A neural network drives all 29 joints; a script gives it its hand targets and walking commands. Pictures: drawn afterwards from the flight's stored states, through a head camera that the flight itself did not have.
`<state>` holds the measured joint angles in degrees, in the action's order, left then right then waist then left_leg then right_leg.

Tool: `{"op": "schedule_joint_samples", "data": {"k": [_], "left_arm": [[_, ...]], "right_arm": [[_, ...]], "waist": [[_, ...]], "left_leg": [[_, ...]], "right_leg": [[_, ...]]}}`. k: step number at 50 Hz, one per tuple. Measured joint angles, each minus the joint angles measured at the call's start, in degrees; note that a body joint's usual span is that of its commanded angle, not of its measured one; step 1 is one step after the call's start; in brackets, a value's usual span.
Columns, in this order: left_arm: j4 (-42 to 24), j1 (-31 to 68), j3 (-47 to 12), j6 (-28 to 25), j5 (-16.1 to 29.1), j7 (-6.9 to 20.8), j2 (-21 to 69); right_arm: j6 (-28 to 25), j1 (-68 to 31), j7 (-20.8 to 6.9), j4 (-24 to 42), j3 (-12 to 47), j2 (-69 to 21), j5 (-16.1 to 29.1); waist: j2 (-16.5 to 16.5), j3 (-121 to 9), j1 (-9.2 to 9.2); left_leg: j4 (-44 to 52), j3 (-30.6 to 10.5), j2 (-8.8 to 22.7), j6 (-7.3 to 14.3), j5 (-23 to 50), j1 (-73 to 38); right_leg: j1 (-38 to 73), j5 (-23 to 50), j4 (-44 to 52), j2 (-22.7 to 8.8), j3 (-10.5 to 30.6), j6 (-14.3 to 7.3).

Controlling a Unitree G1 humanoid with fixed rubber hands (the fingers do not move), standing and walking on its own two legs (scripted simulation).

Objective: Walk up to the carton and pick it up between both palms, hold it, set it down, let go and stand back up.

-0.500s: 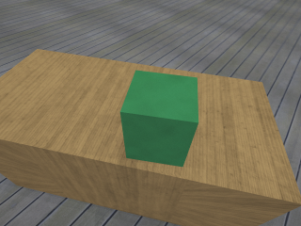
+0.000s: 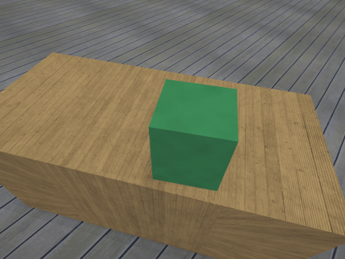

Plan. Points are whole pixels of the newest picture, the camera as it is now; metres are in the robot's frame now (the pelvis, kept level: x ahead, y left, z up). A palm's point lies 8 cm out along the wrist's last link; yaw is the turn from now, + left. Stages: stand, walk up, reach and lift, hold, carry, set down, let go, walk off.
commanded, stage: walk up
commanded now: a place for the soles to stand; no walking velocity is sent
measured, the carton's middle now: (192, 136) +0.47 -0.06 -0.01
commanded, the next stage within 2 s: none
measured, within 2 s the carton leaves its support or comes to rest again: neither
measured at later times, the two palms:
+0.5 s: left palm out of the picture -0.02 +0.30 -0.15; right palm out of the picture +0.04 -0.21 -0.15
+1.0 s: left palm out of the picture -0.01 +0.33 -0.14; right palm out of the picture -0.04 -0.19 -0.16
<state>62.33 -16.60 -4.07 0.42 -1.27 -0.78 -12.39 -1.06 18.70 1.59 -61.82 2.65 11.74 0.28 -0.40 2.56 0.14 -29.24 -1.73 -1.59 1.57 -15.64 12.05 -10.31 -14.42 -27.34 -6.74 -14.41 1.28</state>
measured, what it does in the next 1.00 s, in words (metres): steps on the spot: left foot, then right foot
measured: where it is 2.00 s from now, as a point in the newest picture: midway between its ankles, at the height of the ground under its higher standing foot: outside the picture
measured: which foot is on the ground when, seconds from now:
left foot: down 0.00-0.24, up 0.26-0.50, down 0.52-1.00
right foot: down 0.00-0.54, up 0.56-0.98, down 1.00-1.00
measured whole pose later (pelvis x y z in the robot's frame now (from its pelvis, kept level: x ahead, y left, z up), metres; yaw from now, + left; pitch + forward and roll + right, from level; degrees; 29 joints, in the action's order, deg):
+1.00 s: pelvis -0.07 +0.06 -0.02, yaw -9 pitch -3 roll +1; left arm 53.0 -17.3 2.6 1.6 -1.2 1.3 -15.7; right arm 0.7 11.6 2.1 -51.7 0.0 12.9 -3.4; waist -0.6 6.1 -0.6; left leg -38.9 8.9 9.1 -1.6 -16.3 19.0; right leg -17.5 -20.4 -40.3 -2.9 1.1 1.0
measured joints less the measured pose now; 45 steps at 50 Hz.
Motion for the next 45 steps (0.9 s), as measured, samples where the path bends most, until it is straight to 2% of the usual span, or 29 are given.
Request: {"op": "schedule_joint_samples", "data": {"k": [12, 13, 16, 19, 22, 24, 26, 27, 29, 31, 35, 38, 42, 45], "left_arm": [[-0.65, -0.35, 0.28, -0.32, -0.28, -0.73, 0.49], [-1.12, -0.31, 0.42, -0.45, -0.39, -1.02, 0.79], [-2.11, 0.42, 1.1, -0.61, -0.78, -1.79, 1.48], [-3.09, 0.61, 1.83, -0.85, -1.12, -2.18, 1.89], [-3.68, 0.62, 2.19, -0.73, -1.52, -2.01, 1.74], [-4.11, 0.95, 2.37, -0.21, -1.58, -1.4, 1.08], [-4.34, 1.74, 2.5, 0.58, -1.45, -0.44, -0.13], [-4.3, 2.54, 2.6, 1.11, -1.33, 0.0, -1.19], [-4.79, 3.32, 2.79, 2.17, -0.79, 0.4, -3.02], [-5.35, 3.62, 3.26, 2.89, -0.25, 0.3, -4.4], [-6.11, 3.24, 4.01, 2.18, 0.13, 0.06, -4.99], [-6.08, 2.0, 4.6, 2.22, -0.47, -0.03, -4.44], [-6.69, 0.91, 5.57, 3.27, -1.01, 0.59, -4.28], [-7.55, 0.55, 6.11, 3.35, -1.09, 1.2, -4.34]], "right_arm": [[0.98, -1.29, -0.24, 1.49, -0.37, 1.29, -0.76], [1.48, -1.81, -0.25, 1.86, -0.67, 1.93, -1.12], [2.89, -3.44, -0.04, 2.88, -1.76, 3.77, -2.17], [3.88, -5.34, -0.37, 4.13, -2.61, 5.21, -2.65], [3.75, -7.37, -0.98, 5.49, -3.27, 5.83, -2.37], [3.07, -8.06, -1.23, 6.11, -3.38, 5.63, -1.84], [2.03, -8.07, -1.25, 6.18, -3.5, 4.82, -1.4], [1.71, -8.16, -1.18, 5.85, -3.51, 3.59, -1.25], [1.56, -6.9, -0.94, 6.03, -2.91, 1.06, -0.71], [1.9, -5.34, -0.55, 6.17, -2.23, -1.07, -0.06], [2.52, -4.98, -0.15, 7.45, -1.93, -2.38, -1.13], [1.56, -5.83, 0.11, 9.29, -2.54, -1.89, -1.89], [0.51, -6.92, 1.05, 10.84, -3.1, -1.21, -2.64], [0.25, -7.39, 1.35, 11.11, -3.1, -0.7, -3.13]], "waist": [[-1.76, 0.02, 0.16], [-2.25, 0.41, 0.18], [-2.72, 2.21, 0.32], [-2.45, 3.75, 1.07], [-2.47, 4.79, 1.09], [-2.31, 5.0, 0.77], [-1.42, 5.05, 0.51], [0.32, 5.61, 0.72], [2.34, 4.9, 0.78], [3.53, 3.35, 0.42], [4.29, 3.28, 0.62], [3.3, 3.83, -0.3], [2.22, 4.33, -0.73], [1.71, 4.63, -0.74]], "left_leg": [[-3.43, -1.36, 0.55, -0.73, -1.22, 2.13], [-5.77, -0.86, 0.78, -0.98, -2.64, 3.27], [-17.09, 1.77, 1.22, -1.97, -13.02, 7.48], [-23.54, 3.05, 2.66, -2.78, -16.37, 10.01], [-22.17, 1.83, 5.25, -3.24, -13.6, 10.14], [-16.34, 1.34, 6.85, -2.99, -8.73, 8.21], [-9.82, 1.76, 6.92, -2.88, -2.1, 5.46], [-10.6, 2.7, 5.78, -3.04, -1.92, 5.19], [-11.72, 3.33, 4.74, -2.99, -2.95, 5.58], [-10.64, 3.17, 4.29, -2.6, -2.59, 6.03], [-6.82, 5.01, 4.0, -1.83, 0.23, 5.47], [-5.64, 6.27, 4.24, -1.37, 1.08, 5.61], [-4.83, 8.31, 5.4, -1.32, 1.99, 5.91], [-4.8, 9.84, 6.95, -1.87, 2.28, 5.84]], "right_leg": [[-0.69, -0.99, -1.58, 0.59, -0.97, -0.47], [-1.09, -1.25, -2.37, 0.53, -1.02, -0.46], [-1.63, -1.98, -4.66, -1.22, -1.07, -0.04], [-1.84, -1.27, -5.01, -3.28, -0.11, 0.95], [-2.21, 0.1, -4.55, -4.39, 0.84, 2.31], [-2.96, 0.29, -5.57, -5.13, 1.29, 3.17], [-4.74, -1.24, -9.4, -6.4, 2.51, 2.97], [-5.61, -3.87, -11.8, -7.02, 4.85, 1.91], [-7.87, -14.45, -16.8, -4.37, 10.0, 0.36], [-10.19, -18.74, -21.91, -0.91, 12.32, -0.27], [-13.42, -17.1, -28.98, 3.33, 13.54, -0.58], [-14.28, -16.26, -32.16, 4.84, 13.94, 0.05], [-14.42, -14.93, -33.19, 5.13, 15.54, 1.03], [-13.22, -14.54, -28.76, 4.23, 16.3, 1.31]]}}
